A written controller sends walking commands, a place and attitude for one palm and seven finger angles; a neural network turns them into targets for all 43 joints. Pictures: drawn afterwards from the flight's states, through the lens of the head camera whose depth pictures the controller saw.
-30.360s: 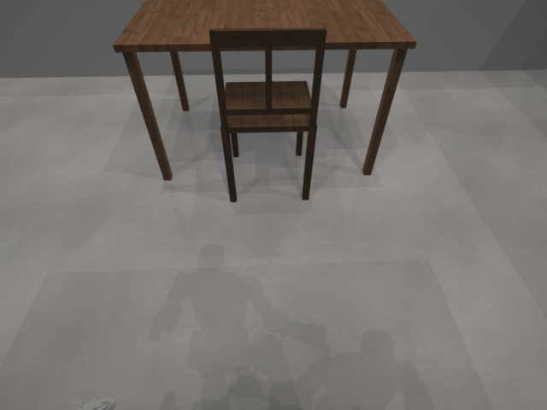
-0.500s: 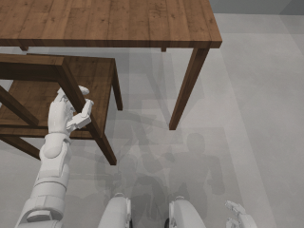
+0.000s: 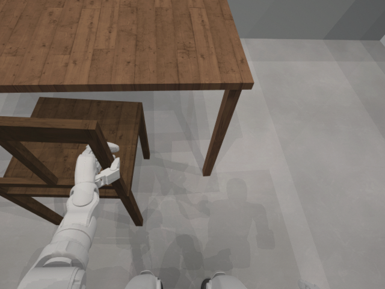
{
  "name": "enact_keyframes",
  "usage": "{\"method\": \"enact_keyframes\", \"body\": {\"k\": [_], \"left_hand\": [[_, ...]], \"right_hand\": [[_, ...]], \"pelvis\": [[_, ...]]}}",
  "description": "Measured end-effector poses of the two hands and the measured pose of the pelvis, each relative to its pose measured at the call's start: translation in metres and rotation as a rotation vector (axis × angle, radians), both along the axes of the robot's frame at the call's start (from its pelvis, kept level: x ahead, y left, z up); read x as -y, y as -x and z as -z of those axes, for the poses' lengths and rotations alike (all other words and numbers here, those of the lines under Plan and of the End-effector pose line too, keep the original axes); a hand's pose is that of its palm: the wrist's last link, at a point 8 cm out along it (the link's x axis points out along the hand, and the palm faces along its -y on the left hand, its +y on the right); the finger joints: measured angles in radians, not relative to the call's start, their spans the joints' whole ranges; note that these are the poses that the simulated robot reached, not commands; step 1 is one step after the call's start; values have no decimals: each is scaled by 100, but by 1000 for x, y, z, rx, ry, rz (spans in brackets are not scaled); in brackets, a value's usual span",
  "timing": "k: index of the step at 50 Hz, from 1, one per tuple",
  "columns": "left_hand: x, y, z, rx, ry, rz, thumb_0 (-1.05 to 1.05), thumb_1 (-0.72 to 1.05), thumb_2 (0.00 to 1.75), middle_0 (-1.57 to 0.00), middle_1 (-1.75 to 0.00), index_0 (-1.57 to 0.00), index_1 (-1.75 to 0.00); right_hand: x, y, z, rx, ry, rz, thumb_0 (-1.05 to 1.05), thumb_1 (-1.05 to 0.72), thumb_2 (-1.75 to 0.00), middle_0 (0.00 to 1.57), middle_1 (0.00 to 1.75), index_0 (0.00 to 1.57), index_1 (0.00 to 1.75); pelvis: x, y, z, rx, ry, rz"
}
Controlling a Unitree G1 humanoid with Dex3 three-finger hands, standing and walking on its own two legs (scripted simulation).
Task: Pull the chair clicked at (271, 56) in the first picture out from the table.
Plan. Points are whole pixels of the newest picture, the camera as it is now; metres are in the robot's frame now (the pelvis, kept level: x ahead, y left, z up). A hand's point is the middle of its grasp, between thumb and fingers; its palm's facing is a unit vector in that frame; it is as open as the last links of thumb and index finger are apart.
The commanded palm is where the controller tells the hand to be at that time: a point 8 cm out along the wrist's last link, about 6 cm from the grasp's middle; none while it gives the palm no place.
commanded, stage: step backward, pulling the chair out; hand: left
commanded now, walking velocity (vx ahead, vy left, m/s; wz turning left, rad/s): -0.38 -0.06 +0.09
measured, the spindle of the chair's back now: (32, 163) +0.41 +0.39 -0.09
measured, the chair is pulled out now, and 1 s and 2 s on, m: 0.04 0.16 0.32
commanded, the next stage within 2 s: none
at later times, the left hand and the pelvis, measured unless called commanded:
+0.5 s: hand (110, 210) +0.28 +0.17 -0.06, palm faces +0.10 -0.97 -0.23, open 5.6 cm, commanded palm +0.27 +0.22 -0.05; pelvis -0.07 +0.00 +0.01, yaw +1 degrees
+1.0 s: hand (112, 232) +0.24 +0.16 -0.06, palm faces +0.11 -0.97 -0.23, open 5.8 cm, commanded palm +0.22 +0.21 -0.04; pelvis -0.12 -0.01 +0.00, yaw +3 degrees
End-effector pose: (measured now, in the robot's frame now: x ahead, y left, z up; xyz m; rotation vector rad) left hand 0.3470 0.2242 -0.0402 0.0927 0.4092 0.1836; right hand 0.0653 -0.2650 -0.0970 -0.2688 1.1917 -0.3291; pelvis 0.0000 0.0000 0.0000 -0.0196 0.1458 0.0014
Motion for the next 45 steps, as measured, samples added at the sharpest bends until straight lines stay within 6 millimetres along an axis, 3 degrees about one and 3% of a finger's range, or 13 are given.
{"method": "enact_keyframes", "body": {"k": [13,22,28,36,40,45], "left_hand": [[5,58,-6,-85,-83,-25,-1,61,73,-21,-99,-49,-145],[7,85,-6,-94,-88,19,-1,61,72,-19,-101,-50,-145],[5,96,-6,-93,-90,44,-1,60,73,-18,-103,-50,-145],[10,116,-7,-97,-91,5,1,58,75,-21,-101,-50,-145],[15,126,-7,-92,-103,-11,1,56,76,-23,-101,-50,-145],[21,134,-7,-106,-87,-23,2,57,76,-21,-101,-50,-145]], "right_hand": [[-3,25,17,29,-89,-8,1,-90,-90,21,30,20,30],[12,44,6,78,0,-14,1,-90,-90,21,30,20,30],[1,51,3,109,1,-41,1,-91,-90,20,30,20,30],[-15,60,17,152,-93,-89,1,-90,-90,21,30,20,30],[-5,70,23,151,-108,-78,1,-90,-90,21,31,21,30],[16,86,18,103,-52,-69,1,-90,-90,21,31,21,30]], "pelvis": [[17,36,-6,57,-2,-7],[3,61,-6,95,0,-24],[1,73,-6,109,-2,-14],[18,94,-4,149,15,16],[28,102,-1,159,4,10],[22,107,-5,127,-27,3]]}}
